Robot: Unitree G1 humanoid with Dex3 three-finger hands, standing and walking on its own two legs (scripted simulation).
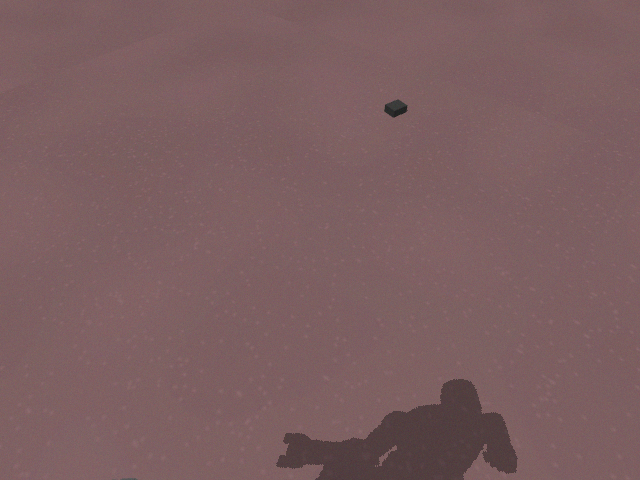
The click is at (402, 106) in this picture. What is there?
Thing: flat box
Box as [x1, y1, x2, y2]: [384, 100, 407, 117]
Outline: 407,105 399,100 395,100 385,104 384,111 393,117 405,112
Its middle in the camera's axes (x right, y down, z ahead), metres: +0.44 -0.75 +2.24
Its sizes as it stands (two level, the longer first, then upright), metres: 0.100 0.080 0.044
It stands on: the floor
